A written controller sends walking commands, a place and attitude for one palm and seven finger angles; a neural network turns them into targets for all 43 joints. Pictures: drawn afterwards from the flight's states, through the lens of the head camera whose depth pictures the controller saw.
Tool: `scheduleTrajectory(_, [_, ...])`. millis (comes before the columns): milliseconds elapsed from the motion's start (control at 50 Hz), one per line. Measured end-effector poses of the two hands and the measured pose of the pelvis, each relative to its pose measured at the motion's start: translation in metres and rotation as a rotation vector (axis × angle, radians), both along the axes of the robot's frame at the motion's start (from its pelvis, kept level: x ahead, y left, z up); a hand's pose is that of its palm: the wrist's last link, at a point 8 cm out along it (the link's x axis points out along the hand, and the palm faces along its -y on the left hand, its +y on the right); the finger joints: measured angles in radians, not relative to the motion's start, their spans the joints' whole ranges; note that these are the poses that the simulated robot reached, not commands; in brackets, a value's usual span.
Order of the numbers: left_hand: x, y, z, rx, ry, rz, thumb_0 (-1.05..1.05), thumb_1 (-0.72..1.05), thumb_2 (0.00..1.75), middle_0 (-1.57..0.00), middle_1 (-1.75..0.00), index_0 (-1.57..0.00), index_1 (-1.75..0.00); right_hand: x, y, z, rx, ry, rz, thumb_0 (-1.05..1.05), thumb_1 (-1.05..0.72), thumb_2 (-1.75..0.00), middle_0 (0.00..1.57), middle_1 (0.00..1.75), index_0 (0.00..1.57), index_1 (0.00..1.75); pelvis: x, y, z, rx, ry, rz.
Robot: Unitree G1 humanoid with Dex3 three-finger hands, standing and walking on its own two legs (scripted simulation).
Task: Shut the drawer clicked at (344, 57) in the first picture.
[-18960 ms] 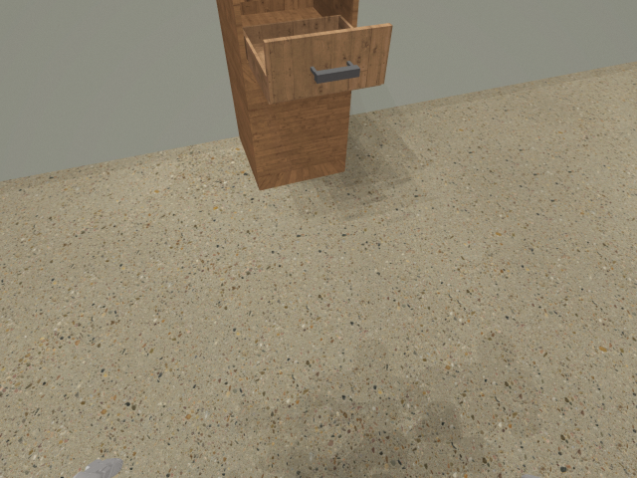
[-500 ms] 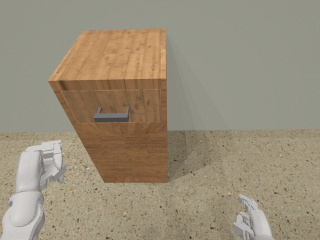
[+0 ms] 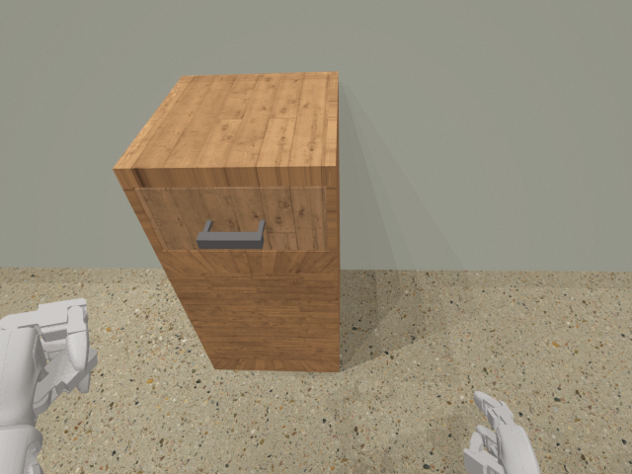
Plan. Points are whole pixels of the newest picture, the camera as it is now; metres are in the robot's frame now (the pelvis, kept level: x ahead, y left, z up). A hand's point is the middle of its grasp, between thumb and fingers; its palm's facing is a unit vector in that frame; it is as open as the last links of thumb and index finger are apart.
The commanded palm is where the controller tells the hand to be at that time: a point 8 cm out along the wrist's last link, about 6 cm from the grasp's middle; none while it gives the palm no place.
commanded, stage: step back with the hand held close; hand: left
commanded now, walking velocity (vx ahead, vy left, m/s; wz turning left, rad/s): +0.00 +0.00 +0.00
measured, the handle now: (233, 232) +0.58 +0.26 -0.07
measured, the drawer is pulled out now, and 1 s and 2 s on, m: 0.00 0.00 0.00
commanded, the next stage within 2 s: stop stepping back and stand still in 1.28 s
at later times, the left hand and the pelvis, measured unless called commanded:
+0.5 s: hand (58, 377) +0.15 +0.26 +0.15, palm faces +0.27 -0.81 -0.52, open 3.3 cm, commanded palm +0.09 +0.30 +0.17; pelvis -0.04 +0.03 +0.00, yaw -1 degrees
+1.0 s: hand out of the picture +0.06 +0.29 +0.16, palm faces +0.40 -0.80 -0.45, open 3.3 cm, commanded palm -0.01 +0.33 +0.17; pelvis -0.13 +0.04 -0.02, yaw +2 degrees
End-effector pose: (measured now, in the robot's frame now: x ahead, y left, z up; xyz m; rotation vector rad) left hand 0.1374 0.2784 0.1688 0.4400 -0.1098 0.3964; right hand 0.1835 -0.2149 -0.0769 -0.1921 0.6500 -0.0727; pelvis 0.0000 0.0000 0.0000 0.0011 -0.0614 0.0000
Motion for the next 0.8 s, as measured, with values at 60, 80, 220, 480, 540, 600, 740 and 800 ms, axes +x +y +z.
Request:
scheduleTrajectory(60, [0.003,-0.003,0.001,-0.001,-0.007,-0.016,0.02,0.89,0.90,-1.40,-1.60,-1.41,-1.60,0.000,-0.001,0.001,-0.003,-0.008,-0.002,0.02,-0.90,-0.90,0.20,0.30,0.20,0.30,0.000,0.000,0.000,0.000,-0.001,-0.001])
scheduleTrajectory(80, [0.003,-0.003,0.003,0.012,-0.012,-0.023,0.02,0.89,0.90,-1.40,-1.60,-1.41,-1.60,-0.001,-0.001,0.002,-0.005,-0.007,-0.001,0.02,-0.90,-0.90,0.20,0.30,0.20,0.30,0.000,0.000,0.000,-0.002,0.004,0.000])
scheduleTrajectory(220, [0.013,0.006,0.011,0.103,-0.011,-0.071,0.02,0.89,0.90,-1.40,-1.60,-1.41,-1.60,-0.010,-0.010,0.002,-0.024,0.048,-0.053,0.01,-0.90,-0.90,0.20,0.30,0.20,0.30,-0.005,0.006,0.000,-0.008,0.056,-0.012])
scheduleTrajectory(480, [-0.014,0.019,0.007,0.140,0.043,-0.134,0.02,0.89,0.90,-1.40,-1.60,-1.40,-1.60,-0.058,-0.005,-0.003,-0.052,0.124,-0.118,0.01,-0.90,-0.90,0.20,0.30,0.20,0.30,-0.038,0.024,-0.003,-0.017,0.084,-0.018])
scheduleTrajectory(540, [-0.027,0.023,0.007,0.139,0.027,-0.128,0.02,0.89,0.90,-1.40,-1.60,-1.40,-1.60,-0.069,0.002,-0.004,-0.049,0.118,-0.111,0.01,-0.90,-0.90,0.20,0.30,0.20,0.30,-0.050,0.027,-0.004,-0.025,0.081,-0.014])
scheduleTrajectory(600, [-0.041,0.027,0.007,0.139,0.009,-0.122,0.02,0.89,0.90,-1.40,-1.60,-1.40,-1.60,-0.079,0.009,-0.004,-0.049,0.108,-0.103,0.01,-0.90,-0.90,0.20,0.30,0.20,0.30,-0.062,0.031,-0.005,-0.033,0.078,-0.007])
scheduleTrajectory(740, [-0.072,0.034,0.006,0.170,-0.032,-0.100,0.02,0.88,0.90,-1.40,-1.60,-1.41,-1.60,-0.102,0.020,-0.008,-0.053,0.080,-0.066,0.01,-0.90,-0.90,0.20,0.30,0.20,0.30,-0.089,0.033,-0.011,-0.047,0.073,0.023])
scheduleTrajectory(800, [-0.088,0.035,0.008,0.189,-0.048,-0.082,0.02,0.88,0.90,-1.40,-1.60,-1.41,-1.60,-0.109,0.022,-0.012,-0.053,0.078,-0.043,0.01,-0.90,-0.90,0.20,0.30,0.20,0.30,-0.100,0.031,-0.014,-0.049,0.070,0.048])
